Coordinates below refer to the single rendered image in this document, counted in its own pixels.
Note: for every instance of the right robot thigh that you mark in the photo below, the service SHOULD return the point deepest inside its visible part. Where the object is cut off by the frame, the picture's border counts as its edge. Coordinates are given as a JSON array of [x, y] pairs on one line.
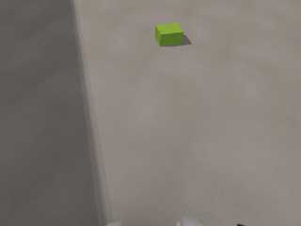
[[190, 221]]

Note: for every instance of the carton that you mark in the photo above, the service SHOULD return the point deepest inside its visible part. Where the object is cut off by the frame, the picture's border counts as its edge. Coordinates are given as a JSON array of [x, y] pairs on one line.
[[168, 34]]

